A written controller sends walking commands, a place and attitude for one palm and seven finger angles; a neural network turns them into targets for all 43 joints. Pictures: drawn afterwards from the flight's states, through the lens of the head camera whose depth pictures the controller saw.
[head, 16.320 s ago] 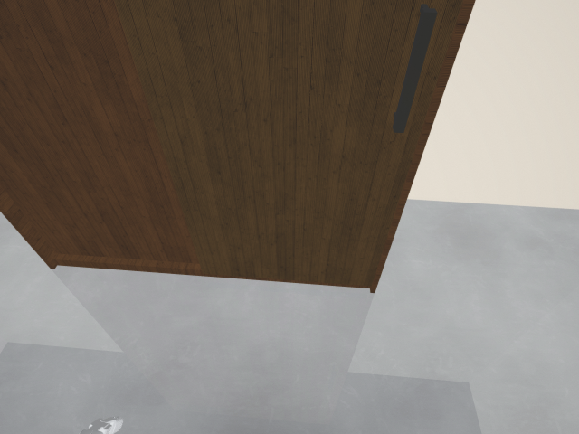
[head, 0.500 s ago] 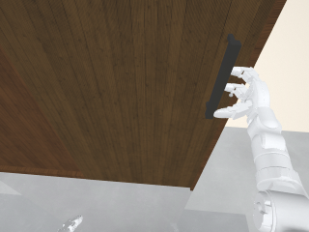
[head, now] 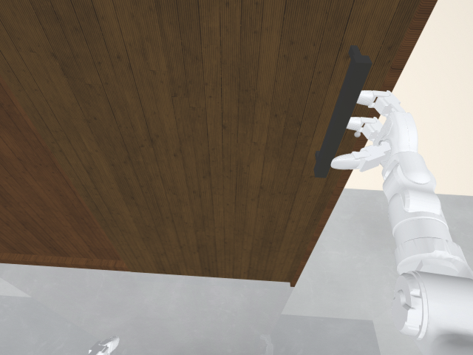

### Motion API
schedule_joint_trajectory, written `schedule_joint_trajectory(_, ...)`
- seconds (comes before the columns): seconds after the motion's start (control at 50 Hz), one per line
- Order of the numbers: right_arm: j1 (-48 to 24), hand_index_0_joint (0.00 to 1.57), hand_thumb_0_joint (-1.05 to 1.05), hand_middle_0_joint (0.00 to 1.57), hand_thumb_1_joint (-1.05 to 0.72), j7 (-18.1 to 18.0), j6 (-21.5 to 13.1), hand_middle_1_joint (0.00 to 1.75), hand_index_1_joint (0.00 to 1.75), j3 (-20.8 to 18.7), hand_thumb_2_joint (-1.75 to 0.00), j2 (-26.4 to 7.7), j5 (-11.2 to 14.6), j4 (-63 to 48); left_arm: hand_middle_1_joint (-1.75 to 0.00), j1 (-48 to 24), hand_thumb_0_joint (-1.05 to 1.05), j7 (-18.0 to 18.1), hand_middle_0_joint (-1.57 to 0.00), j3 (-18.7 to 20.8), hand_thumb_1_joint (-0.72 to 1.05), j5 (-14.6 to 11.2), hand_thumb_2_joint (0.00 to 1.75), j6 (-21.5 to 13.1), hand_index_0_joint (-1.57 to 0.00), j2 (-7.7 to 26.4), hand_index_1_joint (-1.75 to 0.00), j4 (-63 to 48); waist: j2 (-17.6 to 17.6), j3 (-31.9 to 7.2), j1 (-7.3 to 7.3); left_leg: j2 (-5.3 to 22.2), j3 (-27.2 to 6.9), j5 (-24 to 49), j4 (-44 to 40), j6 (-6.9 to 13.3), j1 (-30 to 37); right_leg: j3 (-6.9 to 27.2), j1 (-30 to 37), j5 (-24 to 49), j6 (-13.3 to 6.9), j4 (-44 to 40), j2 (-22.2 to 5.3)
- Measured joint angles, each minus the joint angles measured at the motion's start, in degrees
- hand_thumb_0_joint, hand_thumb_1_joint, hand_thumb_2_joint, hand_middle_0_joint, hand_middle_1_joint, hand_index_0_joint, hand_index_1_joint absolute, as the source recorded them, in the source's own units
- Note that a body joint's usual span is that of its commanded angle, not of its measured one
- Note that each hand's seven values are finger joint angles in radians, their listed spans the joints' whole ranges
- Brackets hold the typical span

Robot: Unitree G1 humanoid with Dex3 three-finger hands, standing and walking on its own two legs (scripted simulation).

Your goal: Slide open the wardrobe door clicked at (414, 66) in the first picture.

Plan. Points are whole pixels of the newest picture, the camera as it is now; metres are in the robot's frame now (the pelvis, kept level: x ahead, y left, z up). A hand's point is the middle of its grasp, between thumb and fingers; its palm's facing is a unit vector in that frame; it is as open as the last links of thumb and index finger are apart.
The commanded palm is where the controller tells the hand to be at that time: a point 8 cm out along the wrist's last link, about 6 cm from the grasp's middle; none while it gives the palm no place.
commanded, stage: slide the fingers in behind the handle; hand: right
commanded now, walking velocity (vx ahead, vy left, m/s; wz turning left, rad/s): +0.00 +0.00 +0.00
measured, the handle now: (335, 119) +0.50 -0.11 +0.16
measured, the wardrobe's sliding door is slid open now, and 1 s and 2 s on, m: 0.00 0.00 0.00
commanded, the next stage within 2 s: grip the handle and tug to test in 1.88 s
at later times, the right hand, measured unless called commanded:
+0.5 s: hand (345, 136) +0.45 -0.12 +0.16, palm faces -0.07 +1.00 +0.01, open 14.0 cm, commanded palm +0.42 -0.17 +0.16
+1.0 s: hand (337, 137) +0.44 -0.11 +0.16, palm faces -0.06 +1.00 +0.01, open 14.0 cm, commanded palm +0.42 -0.16 +0.16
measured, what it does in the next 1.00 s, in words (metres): stands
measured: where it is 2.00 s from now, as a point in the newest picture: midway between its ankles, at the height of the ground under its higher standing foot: outside the picture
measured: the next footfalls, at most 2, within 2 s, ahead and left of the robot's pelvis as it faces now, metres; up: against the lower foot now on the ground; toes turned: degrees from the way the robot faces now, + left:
none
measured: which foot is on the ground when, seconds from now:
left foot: down 0.00-1.00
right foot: down 0.00-1.00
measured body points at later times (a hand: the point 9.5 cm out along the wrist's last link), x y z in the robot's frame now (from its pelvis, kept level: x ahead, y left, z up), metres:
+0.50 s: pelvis +0.00 +0.00 +0.00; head +0.01 +0.00 +0.45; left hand +0.07 +0.25 -0.11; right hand +0.44 -0.18 +0.16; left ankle -0.01 +0.11 -0.73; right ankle +0.01 -0.11 -0.73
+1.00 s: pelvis +0.00 +0.00 +0.00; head +0.01 +0.00 +0.45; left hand +0.10 +0.25 -0.11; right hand +0.44 -0.16 +0.16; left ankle -0.01 +0.11 -0.73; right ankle +0.01 -0.11 -0.73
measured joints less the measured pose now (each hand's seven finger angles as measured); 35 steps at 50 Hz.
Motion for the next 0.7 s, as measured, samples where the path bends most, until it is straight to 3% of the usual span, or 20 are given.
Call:
schedule_joint_trajectory(0.18, -3.4, 0.34, -0.01, 0.35, 0.5, -0.3, -1.7, 1.25, 1.25, 0.7, -0.3, -0.4, -0.4, 4.1, -0.3, 1.1, 0.01, -0.3, -0.2, 0.0, 0.91, 0.3, 0.9, -0.8, -0.2, -0.2, -0.3, 1.4, 0.0, 0.2, 0.1, 0.2, 0.6, -0.1, 0.9, 0.0, -1.5, 0.7, -1.8, 0.1, -0.1, 1.0, 0.2)
schedule_joint_trajectory(0.34, -1.9, 0.32, -0.01, 0.32, 0.5, 0.0, -2.4, 1.23, 1.23, 0.8, -0.3, 0.2, 0.0, 2.9, -0.3, 1.4, 0.01, -0.8, -0.2, -0.1, 0.91, 0.3, 0.9, -1.3, -0.2, -0.3, -0.3, 1.2, -0.1, -0.3, 0.22, 0.2, 0.0, 0.0, 1.2, -0.2, -1.9, 0.1, -1.9, 0.0, -0.2, 1.2, 0.2)
schedule_joint_trajectory(0.7, 2.7, 0.31, -0.01, 0.3, 0.5, -3.2, 1.2, 1.2, 1.2, 1.1, -0.3, 3.7, -1.1, -5.1, -0.3, -1.1, 0.01, -0.8, -0.2, -0.2, 0.91, 0.3, 0.9, -0.5, -0.2, -1.0, -0.3, -0.9, 0.0, -0.4, -0.17, 0.0, -0.9, 0.2, 0.2, -0.2, 0.0, -0.8, 0.5, -0.1, -0.2, 0.0, 0.0)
